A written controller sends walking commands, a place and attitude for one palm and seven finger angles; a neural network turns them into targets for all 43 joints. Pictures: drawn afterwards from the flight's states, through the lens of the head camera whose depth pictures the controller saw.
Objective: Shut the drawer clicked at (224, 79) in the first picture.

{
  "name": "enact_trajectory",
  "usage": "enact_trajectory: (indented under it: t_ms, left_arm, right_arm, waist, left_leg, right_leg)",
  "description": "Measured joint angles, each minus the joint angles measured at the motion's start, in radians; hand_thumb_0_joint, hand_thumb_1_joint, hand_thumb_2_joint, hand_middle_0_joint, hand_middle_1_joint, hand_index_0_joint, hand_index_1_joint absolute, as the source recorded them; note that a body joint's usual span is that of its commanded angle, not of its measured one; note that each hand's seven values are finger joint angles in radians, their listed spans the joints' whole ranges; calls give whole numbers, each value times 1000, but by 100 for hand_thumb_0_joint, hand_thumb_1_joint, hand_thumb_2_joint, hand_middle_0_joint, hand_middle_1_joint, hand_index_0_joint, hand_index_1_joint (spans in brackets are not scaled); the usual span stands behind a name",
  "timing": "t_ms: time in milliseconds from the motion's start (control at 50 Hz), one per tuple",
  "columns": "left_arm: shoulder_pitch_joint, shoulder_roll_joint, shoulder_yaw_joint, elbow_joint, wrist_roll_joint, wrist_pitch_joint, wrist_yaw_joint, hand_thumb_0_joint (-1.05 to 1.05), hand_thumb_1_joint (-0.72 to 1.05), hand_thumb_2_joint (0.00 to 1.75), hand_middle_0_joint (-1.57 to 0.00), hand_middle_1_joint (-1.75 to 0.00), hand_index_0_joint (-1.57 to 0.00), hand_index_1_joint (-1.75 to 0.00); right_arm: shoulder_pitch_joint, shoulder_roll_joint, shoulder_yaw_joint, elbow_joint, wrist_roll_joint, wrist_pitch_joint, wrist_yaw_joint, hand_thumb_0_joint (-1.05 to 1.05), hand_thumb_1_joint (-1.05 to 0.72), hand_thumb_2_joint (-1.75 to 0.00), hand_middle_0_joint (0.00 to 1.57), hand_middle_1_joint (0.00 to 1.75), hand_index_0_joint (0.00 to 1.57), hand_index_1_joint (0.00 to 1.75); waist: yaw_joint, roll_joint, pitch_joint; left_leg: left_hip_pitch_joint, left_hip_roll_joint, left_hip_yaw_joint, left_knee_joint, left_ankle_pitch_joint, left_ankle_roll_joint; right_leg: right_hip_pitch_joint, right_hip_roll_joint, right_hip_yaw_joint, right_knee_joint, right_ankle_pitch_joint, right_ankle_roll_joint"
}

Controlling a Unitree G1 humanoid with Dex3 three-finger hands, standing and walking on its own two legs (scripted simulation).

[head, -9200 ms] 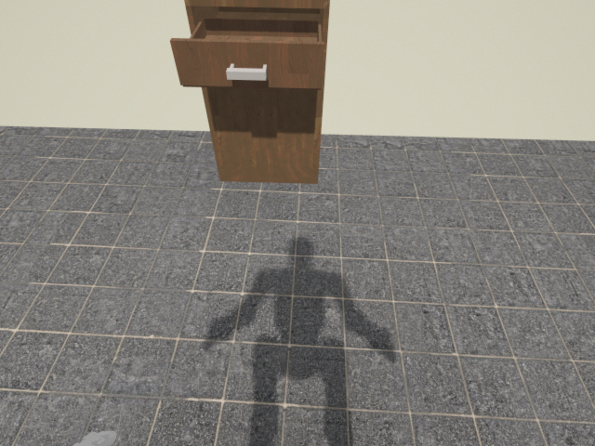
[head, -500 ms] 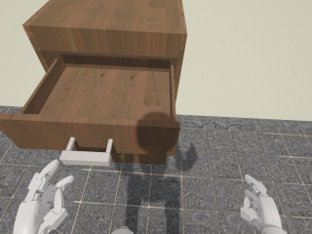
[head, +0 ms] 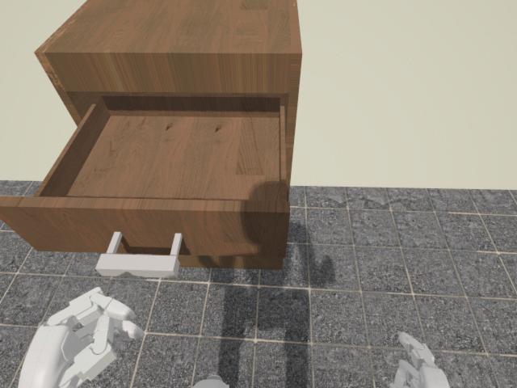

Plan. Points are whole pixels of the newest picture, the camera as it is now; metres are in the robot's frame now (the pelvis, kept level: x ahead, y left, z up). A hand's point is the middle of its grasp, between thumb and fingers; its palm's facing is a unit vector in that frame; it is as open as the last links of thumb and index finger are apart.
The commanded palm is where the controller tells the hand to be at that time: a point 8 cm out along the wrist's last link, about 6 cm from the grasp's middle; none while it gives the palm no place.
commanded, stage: raise the hand and make a fist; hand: left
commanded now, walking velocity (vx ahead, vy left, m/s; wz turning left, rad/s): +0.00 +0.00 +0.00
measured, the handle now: (143, 252) +0.32 +0.20 +0.03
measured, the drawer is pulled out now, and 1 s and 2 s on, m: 0.30 0.30 0.30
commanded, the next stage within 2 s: bring the fist close to the handle in 1.04 s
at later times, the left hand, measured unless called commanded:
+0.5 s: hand (104, 355) +0.15 +0.17 +0.11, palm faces +0.02 -1.00 -0.03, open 3.2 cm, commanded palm +0.11 +0.22 +0.12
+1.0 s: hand (110, 347) +0.16 +0.16 +0.13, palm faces +0.02 -1.00 -0.06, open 3.2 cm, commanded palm +0.10 +0.22 +0.13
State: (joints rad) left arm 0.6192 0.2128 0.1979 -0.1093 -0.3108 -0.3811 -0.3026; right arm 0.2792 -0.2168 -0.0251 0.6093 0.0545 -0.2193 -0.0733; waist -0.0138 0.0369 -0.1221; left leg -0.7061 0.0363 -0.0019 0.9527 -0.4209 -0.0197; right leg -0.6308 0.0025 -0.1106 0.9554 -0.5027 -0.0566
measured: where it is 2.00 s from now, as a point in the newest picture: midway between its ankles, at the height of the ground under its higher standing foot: outside the picture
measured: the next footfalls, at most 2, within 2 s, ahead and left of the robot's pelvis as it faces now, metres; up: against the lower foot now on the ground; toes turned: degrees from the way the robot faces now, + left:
none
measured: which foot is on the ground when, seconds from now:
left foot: down 0.00-1.00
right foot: down 0.00-1.00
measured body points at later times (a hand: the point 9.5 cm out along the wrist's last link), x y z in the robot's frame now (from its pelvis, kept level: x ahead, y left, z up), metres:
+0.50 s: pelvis +0.01 +0.03 +0.01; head +0.02 +0.02 +0.46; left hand +0.15 +0.23 +0.12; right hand +0.23 -0.17 -0.03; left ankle +0.03 +0.13 -0.68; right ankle -0.01 -0.08 -0.68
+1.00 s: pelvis +0.02 +0.02 +0.01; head +0.02 +0.01 +0.46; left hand +0.15 +0.22 +0.13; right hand +0.20 -0.21 -0.04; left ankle +0.03 +0.13 -0.68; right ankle -0.01 -0.08 -0.68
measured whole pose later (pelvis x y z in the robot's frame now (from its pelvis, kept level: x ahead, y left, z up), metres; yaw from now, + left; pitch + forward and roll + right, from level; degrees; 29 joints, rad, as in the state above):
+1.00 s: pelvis +0.02 +0.02 +0.01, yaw +0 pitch +6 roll -1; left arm 0.84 0.19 0.02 -0.53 -0.21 -0.23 -0.13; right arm 0.28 -0.22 0.00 0.48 0.07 -0.21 -0.04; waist 0.01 0.05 -0.14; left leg -0.58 0.02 0.01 0.90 -0.43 0.01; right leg -0.49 -0.01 -0.10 0.87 -0.49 -0.03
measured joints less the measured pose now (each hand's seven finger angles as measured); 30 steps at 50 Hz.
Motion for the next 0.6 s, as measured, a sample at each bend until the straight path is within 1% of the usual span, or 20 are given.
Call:
enact_trajectory:
  t_ms: [100,180,280,440,540,600]
  left_arm:
    - [48,-17,-49,-69,22,-25,36,1,90,90,-99,-115,-99,-116]
    - [72,-23,-82,-126,45,-17,74,1,90,90,-107,-124,-107,-124]
    - [97,-25,-118,-200,69,22,110,1,89,90,-117,-135,-117,-135]
    - [165,-42,-182,-329,105,97,146,1,90,90,-132,-151,-132,-151]
    - [187,-41,-207,-387,121,130,162,1,89,90,-137,-156,-137,-157]
    - [188,-41,-220,-417,125,149,169,1,89,90,-138,-158,-138,-158]
  right_arm:
    - [-4,-29,-28,-12,2,-26,2,2,-91,-90,20,30,20,30]
    - [-25,-28,-30,-39,2,-29,9,2,-91,-90,20,30,20,30]
    - [-53,-6,-8,-84,2,-21,24,2,-91,-90,20,30,20,30]
    - [-72,28,39,-143,-2,4,51,2,-91,-90,20,30,20,30]
    - [-63,30,59,-162,-1,22,55,2,-90,-90,20,30,21,30]
    - [-50,25,65,-167,1,27,56,2,-90,-90,20,30,21,30]
  waist:
    - [3,-8,5]
    - [6,-13,2]
    - [15,-12,-7]
    - [37,3,-19]
    - [47,11,-14]
    - [48,14,-11]
  left_leg:
    - [11,-6,10,-8,-1,13]
    - [23,-9,14,-9,-6,21]
    - [43,-14,15,-13,-11,30]
    - [77,-21,13,-19,-17,42]
    - [86,-25,9,-16,-19,45]
    - [89,-27,7,-15,-19,46]
  right_leg:
    - [11,-6,10,-12,5,11]
    - [26,-9,13,-21,6,18]
    - [51,-12,14,-35,7,27]
    - [94,-18,13,-56,8,40]
    - [108,-22,8,-58,7,43]
    - [113,-23,6,-58,6,44]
